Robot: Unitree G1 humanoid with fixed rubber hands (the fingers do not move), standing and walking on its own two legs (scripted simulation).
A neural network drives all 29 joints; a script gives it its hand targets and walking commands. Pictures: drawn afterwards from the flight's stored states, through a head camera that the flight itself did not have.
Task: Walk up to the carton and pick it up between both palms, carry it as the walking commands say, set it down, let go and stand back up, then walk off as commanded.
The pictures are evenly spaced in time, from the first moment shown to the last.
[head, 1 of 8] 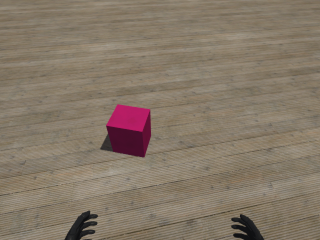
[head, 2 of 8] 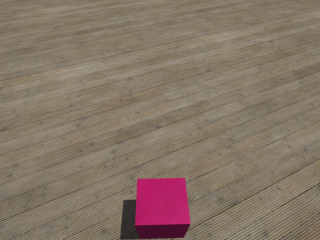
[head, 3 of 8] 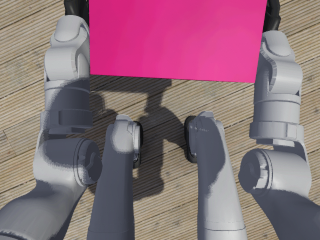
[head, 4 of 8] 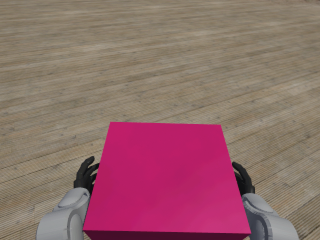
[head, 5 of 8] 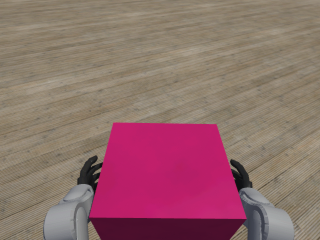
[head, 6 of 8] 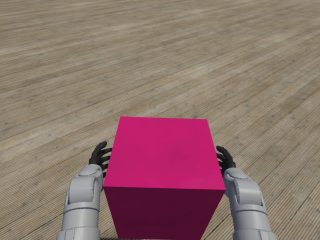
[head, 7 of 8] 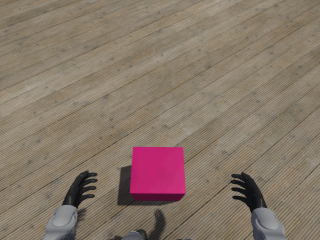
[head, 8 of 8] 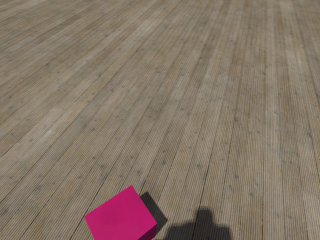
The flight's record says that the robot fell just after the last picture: no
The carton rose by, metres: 0.66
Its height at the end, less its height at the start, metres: +0.00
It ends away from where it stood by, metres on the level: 2.65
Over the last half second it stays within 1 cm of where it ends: yes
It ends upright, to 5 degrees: yes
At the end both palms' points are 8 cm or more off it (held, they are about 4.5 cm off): yes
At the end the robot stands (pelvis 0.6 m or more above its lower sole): yes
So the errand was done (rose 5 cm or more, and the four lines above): yes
